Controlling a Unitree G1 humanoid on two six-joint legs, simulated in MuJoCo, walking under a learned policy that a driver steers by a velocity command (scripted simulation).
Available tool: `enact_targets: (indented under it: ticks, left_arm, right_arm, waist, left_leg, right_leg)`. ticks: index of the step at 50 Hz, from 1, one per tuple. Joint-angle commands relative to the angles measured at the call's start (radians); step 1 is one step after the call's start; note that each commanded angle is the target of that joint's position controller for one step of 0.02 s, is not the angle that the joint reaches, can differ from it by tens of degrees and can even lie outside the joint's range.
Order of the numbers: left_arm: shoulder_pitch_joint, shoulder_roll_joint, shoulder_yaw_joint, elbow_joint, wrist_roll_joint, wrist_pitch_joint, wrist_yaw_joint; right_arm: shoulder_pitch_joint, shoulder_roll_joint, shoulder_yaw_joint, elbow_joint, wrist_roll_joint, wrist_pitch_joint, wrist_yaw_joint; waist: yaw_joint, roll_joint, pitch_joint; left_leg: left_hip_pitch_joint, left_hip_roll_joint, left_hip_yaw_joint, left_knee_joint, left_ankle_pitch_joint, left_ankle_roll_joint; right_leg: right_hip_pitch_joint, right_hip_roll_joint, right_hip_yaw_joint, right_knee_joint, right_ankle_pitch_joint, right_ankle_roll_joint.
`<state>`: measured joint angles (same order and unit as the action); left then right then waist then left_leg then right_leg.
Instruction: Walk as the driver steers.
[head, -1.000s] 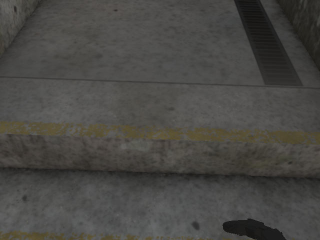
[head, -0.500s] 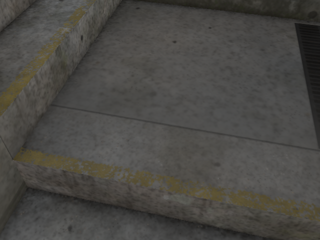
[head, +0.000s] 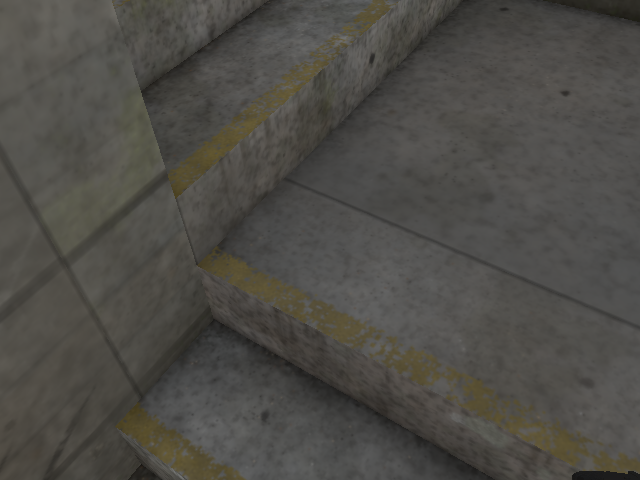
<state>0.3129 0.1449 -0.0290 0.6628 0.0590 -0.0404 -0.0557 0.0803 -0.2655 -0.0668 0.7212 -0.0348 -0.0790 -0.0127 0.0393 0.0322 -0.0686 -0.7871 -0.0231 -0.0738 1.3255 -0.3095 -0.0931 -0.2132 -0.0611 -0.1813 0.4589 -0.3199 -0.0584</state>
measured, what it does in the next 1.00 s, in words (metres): steps on the spot: left foot, then right foot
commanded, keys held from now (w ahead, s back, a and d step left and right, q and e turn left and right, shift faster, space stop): s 0.20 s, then s+e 0.20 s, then e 0.48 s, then no key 0.12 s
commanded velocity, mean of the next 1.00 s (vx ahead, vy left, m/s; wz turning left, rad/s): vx -0.10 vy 0.00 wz -0.18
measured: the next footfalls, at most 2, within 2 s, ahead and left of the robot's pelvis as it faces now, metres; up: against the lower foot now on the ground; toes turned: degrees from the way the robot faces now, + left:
left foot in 0.18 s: +0.12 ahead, +0.16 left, +0.00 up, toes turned +9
right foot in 0.66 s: -0.03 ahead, -0.07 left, +0.00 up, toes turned -8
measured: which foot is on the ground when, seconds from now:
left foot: up 0.00-0.16, down 0.18-0.66, up 0.68-1.00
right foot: down 0.00-0.20, up 0.22-0.64, down 0.66-1.00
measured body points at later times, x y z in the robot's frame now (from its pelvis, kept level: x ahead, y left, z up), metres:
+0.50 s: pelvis +0.00 +0.06 -0.01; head +0.02 +0.05 +0.44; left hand +0.14 +0.31 -0.11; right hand +0.20 -0.17 -0.10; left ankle +0.08 +0.16 -0.74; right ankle -0.07 -0.07 -0.63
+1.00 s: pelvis -0.02 +0.01 +0.00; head -0.02 -0.02 +0.45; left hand +0.12 +0.22 -0.10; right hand +0.16 -0.28 -0.07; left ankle +0.05 +0.14 -0.69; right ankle -0.07 -0.07 -0.74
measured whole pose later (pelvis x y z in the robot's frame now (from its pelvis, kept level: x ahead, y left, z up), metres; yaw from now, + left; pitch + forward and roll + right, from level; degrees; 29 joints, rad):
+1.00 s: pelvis -0.02 +0.01 +0.00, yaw -15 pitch +6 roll +2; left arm 0.36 0.20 0.00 0.65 0.01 -0.09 -0.04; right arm 0.02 -0.25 -0.07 0.66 -0.05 -0.06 -0.03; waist 0.07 0.01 -0.10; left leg -0.60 0.00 0.00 0.91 -0.38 -0.12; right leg -0.33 0.08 0.15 0.55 -0.30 -0.06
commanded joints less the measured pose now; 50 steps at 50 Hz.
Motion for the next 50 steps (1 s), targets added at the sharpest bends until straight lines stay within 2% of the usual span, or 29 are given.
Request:
enact_targets:
  ticks: [1,3,6,9,10,11,12,13,14,15,16,17,19,21,23,25,26,28,31,32,33,34,35,36,38,39,43,48,50]
  left_arm:
    - [-0.089,0.174,0.057,-0.074,-0.002,-0.032,0.013]
    - [-0.115,0.233,0.082,-0.064,0.006,-0.086,0.043]
    - [-0.185,0.241,0.087,-0.081,-0.013,-0.105,0.076]
    - [-0.072,0.209,0.084,-0.037,-0.053,-0.060,0.045]
    - [0.046,0.123,0.069,-0.048,-0.057,-0.051,0.050]
    - [0.114,0.068,0.047,-0.095,-0.073,-0.052,0.065]
    - [-0.034,0.140,0.070,-0.130,-0.080,-0.048,0.066]
    - [-0.122,0.136,0.072,-0.143,-0.084,-0.049,0.080]
    - [-0.058,0.172,0.084,-0.058,-0.101,0.001,0.106]
    - [-0.041,0.130,0.076,-0.069,-0.063,0.021,0.118]
    - [-0.012,0.130,0.077,-0.087,-0.021,-0.030,0.110]
    - [-0.007,0.165,0.082,-0.072,-0.033,-0.038,0.101]
    - [-0.036,0.189,0.077,-0.046,-0.054,-0.014,0.086]
    - [-0.038,0.198,0.074,-0.051,-0.037,0.010,0.066]
    - [-0.001,0.184,0.071,-0.043,-0.033,0.025,0.031]
    - [0.036,0.155,0.063,-0.039,-0.031,0.034,0.003]
    - [0.041,0.144,0.066,-0.031,-0.011,0.028,-0.027]
    - [0.046,0.156,0.072,-0.033,-0.014,0.010,-0.052]
    - [0.118,0.148,0.080,-0.001,-0.050,-0.038,-0.077]
    - [0.154,0.160,0.092,0.021,-0.061,-0.058,-0.085]
    - [0.162,0.148,0.092,0.023,-0.048,-0.070,-0.087]
    - [0.091,0.304,0.118,-0.018,-0.053,-0.093,-0.042]
    - [0.089,0.288,0.120,-0.017,-0.030,-0.114,-0.017]
    - [0.022,0.273,0.119,-0.017,-0.028,-0.118,-0.018]
    - [-0.046,0.202,0.082,-0.049,-0.053,-0.109,-0.016]
    - [-0.037,0.179,0.074,-0.056,-0.062,-0.094,-0.009]
    - [0.101,0.173,0.071,-0.043,-0.042,-0.063,0.007]
    - [0.016,0.206,0.074,-0.092,-0.061,-0.065,0.028]
    - [-0.078,0.201,0.069,-0.116,-0.055,-0.081,0.024]
  right_arm:
    - [-0.141,0.006,0.025,-0.117,-0.015,-0.001,0.035]
    - [-0.136,0.050,0.051,-0.159,-0.019,0.020,0.065]
    - [-0.119,0.042,0.051,-0.161,-0.009,0.033,0.072]
    - [-0.061,-0.061,-0.010,-0.101,-0.004,0.006,0.048]
    - [-0.024,-0.166,-0.051,-0.100,-0.024,-0.004,0.021]
    - [0.076,-0.220,-0.059,-0.094,-0.017,0.001,0.009]
    - [0.156,-0.160,-0.059,-0.098,-0.024,-0.010,0.010]
    - [0.145,-0.151,-0.062,-0.058,-0.018,-0.027,0.005]
    - [0.132,0.038,0.023,-0.109,-0.022,0.039,-0.023]
    - [0.081,0.007,0.017,-0.111,0.000,0.057,-0.036]
    - [0.019,-0.103,-0.038,-0.095,0.006,0.017,-0.015]
    - [-0.031,-0.056,-0.021,-0.120,-0.031,0.021,-0.016]
    - [-0.151,0.016,0.023,-0.170,-0.066,0.020,-0.018]
    - [-0.157,0.029,0.041,-0.174,-0.032,0.016,-0.039]
    - [-0.067,-0.033,0.015,-0.138,-0.017,0.013,-0.054]
    - [0.000,-0.086,-0.012,-0.091,-0.003,0.002,-0.072]
    - [-0.021,-0.112,-0.025,-0.091,0.022,-0.014,-0.073]
    - [-0.034,-0.127,-0.030,-0.085,0.013,-0.031,-0.077]
    - [-0.130,-0.127,-0.030,-0.072,-0.005,-0.022,-0.078]
    - [-0.136,-0.097,-0.022,-0.063,-0.006,-0.015,-0.072]
    - [-0.064,-0.016,0.001,-0.043,-0.004,-0.007,-0.056]
    - [-0.096,-0.008,-0.006,-0.115,0.021,-0.006,-0.052]
    - [-0.177,-0.024,-0.012,-0.123,0.027,0.001,-0.048]
    - [-0.191,-0.053,-0.025,-0.128,0.024,0.011,-0.042]
    - [-0.168,-0.111,-0.058,-0.135,-0.012,0.010,-0.059]
    - [-0.165,-0.102,-0.054,-0.144,-0.025,0.010,-0.067]
    - [-0.143,-0.055,-0.033,-0.140,0.000,-0.001,-0.077]
    - [-0.108,-0.009,-0.002,-0.119,-0.026,0.011,-0.011]
    - [-0.067,-0.003,0.012,-0.125,-0.007,0.008,0.015]
  waist:
    - [-0.010,-0.118,0.020]
    - [-0.030,-0.149,0.020]
    - [-0.042,-0.152,0.008]
    - [-0.030,-0.099,-0.064]
    - [0.007,0.066,-0.172]
    - [-0.023,0.231,-0.334]
    - [-0.134,0.186,-0.283]
    - [-0.143,0.199,-0.248]
    - [-0.119,-0.103,-0.193]
    - [-0.071,0.016,-0.118]
    - [-0.006,0.279,-0.136]
    - [-0.005,0.142,-0.136]
    - [-0.001,0.054,-0.128]
    - [-0.008,0.008,-0.128]
    - [-0.037,0.045,-0.058]
    - [-0.054,0.056,-0.040]
    - [-0.059,0.097,-0.033]
    - [-0.064,0.095,-0.067]
    - [0.002,0.064,-0.062]
    - [0.012,0.035,-0.036]
    - [-0.006,-0.038,-0.023]
    - [0.002,-0.297,0.055]
    - [0.055,-0.218,0.111]
    - [0.035,-0.203,0.124]
    - [-0.016,-0.164,0.053]
    - [-0.015,-0.094,0.000]
    - [0.013,-0.131,-0.043]
    - [0.002,-0.141,0.003]
    - [-0.027,-0.154,0.009]
  left_leg:
    - [0.013,0.060,0.131,-0.227,-0.011,0.017]
    - [0.144,0.097,0.104,-0.288,-0.062,0.043]
    - [0.235,0.099,0.089,-0.542,0.071,0.077]
    - [0.575,0.023,0.148,-0.846,0.427,0.194]
    - [0.765,0.129,0.056,-0.747,1.014,0.317]
    - [1.037,0.343,-0.212,-0.797,1.245,0.518]
    - [1.005,0.417,-0.320,-0.852,1.121,0.520]
    - [0.879,0.416,-0.252,-0.847,1.038,0.488]
    - [0.870,0.424,-0.161,-0.813,1.225,0.387]
    - [0.758,0.370,-0.092,-0.832,1.206,0.353]
    - [0.526,0.349,-0.069,-0.877,1.056,0.428]
    - [0.445,0.348,-0.042,-0.928,0.879,0.435]
    - [0.360,0.354,-0.013,-0.973,0.631,0.421]
    - [0.407,0.341,-0.045,-0.984,0.209,0.381]
    - [0.462,0.330,-0.066,-1.071,-0.087,0.346]
    - [0.508,0.363,-0.101,-1.123,-0.214,0.307]
    - [0.470,0.349,-0.047,-1.111,-0.164,0.273]
    - [0.489,0.378,-0.053,-1.089,-0.143,0.265]
    - [0.435,0.350,0.013,-1.013,-0.168,0.221]
    - [0.397,0.322,0.071,-0.920,-0.208,0.183]
    - [0.327,0.270,0.139,-0.756,-0.157,0.131]
    - [0.085,0.075,0.242,-0.496,-0.158,0.018]
    - [0.036,0.057,0.072,-0.306,-0.158,0.020]
    - [0.011,0.043,0.014,-0.166,-0.116,0.031]
    - [-0.031,0.024,-0.046,-0.002,-0.089,0.037]
    - [-0.037,0.019,-0.023,-0.035,-0.072,0.020]
    - [-0.122,0.006,-0.006,-0.154,-0.041,-0.042]
    - [0.133,0.010,0.112,-0.475,-0.099,-0.038]
    - [0.260,0.054,0.076,-0.457,-0.069,0.002]
  right_leg:
    - [0.064,-0.216,0.110,-0.150,0.387,-0.207]
    - [0.048,-0.261,0.129,-0.126,0.551,-0.171]
    - [0.107,-0.276,0.125,-0.087,0.662,-0.153]
    - [0.052,-0.165,0.049,0.027,0.453,-0.047]
    - [-0.045,-0.037,-0.026,0.164,0.143,0.069]
    - [-0.254,0.092,0.000,0.296,-0.290,0.147]
    - [-0.363,0.090,0.132,0.543,-0.479,0.194]
    - [-0.402,0.079,0.193,0.837,-0.491,0.212]
    - [-0.412,0.021,0.248,0.784,-0.317,0.162]
    - [-0.362,0.020,0.234,0.759,-0.271,0.155]
    - [-0.296,0.071,0.211,1.069,-0.359,0.191]
    - [-0.293,0.098,0.230,1.188,-0.288,0.190]
    - [-0.322,0.106,0.260,1.273,-0.086,0.203]
    - [-0.399,0.063,0.330,1.130,0.027,0.197]
    - [-0.430,0.067,0.278,0.878,-0.032,0.187]
    - [-0.381,0.045,0.243,0.570,-0.197,0.180]
    - [-0.299,0.070,0.161,0.572,-0.270,0.175]
    - [-0.242,0.047,0.180,0.434,-0.247,0.130]
    - [-0.066,0.048,0.159,0.138,-0.057,0.028]
    - [0.000,0.082,0.146,-0.015,0.017,-0.018]
    - [0.058,0.086,0.185,-0.075,0.106,-0.081]
    - [-0.032,-0.237,0.753,-0.170,0.182,-0.355]
    - [-0.100,-0.270,0.773,-0.205,-0.012,-0.362]
    - [-0.148,-0.224,0.692,-0.210,-0.095,-0.289]
    - [-0.095,-0.161,0.623,-0.166,0.028,-0.209]
    - [-0.045,-0.138,0.580,-0.135,0.100,-0.190]
    - [0.130,-0.141,0.625,-0.082,0.246,-0.215]
    - [-0.080,-0.056,0.586,-0.090,0.013,-0.151]
    - [-0.181,-0.092,0.632,-0.050,0.076,-0.161]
